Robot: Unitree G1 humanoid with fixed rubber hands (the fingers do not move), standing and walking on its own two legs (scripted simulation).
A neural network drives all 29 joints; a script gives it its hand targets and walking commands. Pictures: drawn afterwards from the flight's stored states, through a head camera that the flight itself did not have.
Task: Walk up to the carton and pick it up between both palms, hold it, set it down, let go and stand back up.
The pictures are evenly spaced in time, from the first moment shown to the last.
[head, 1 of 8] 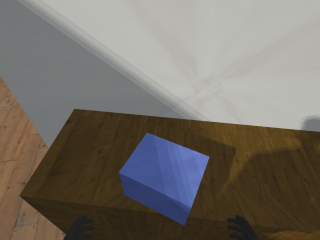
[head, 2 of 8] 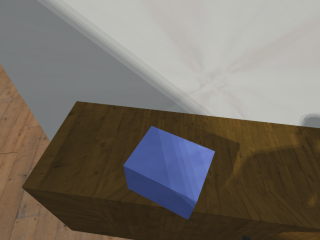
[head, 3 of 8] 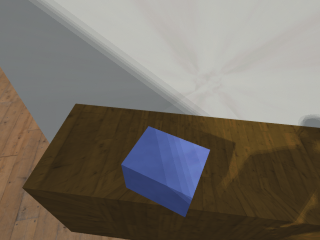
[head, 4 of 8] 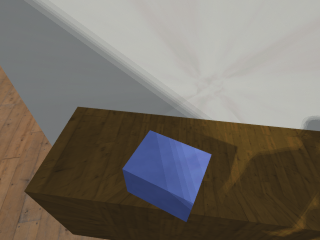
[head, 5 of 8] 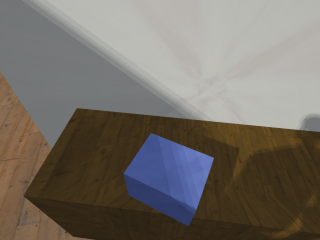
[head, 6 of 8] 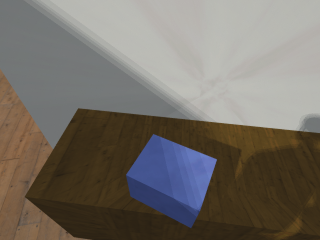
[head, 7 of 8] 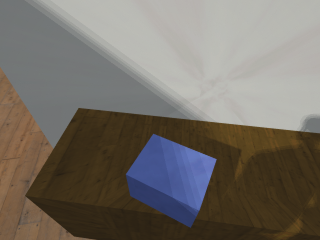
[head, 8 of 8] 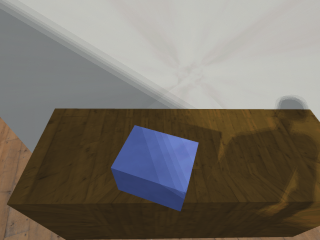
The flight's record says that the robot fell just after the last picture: no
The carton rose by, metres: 0.00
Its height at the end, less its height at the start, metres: +0.00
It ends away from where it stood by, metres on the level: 0.00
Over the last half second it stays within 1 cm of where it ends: yes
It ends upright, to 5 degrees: yes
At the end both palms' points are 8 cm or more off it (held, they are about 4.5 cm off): yes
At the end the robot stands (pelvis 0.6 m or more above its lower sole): yes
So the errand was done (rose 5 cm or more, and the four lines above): no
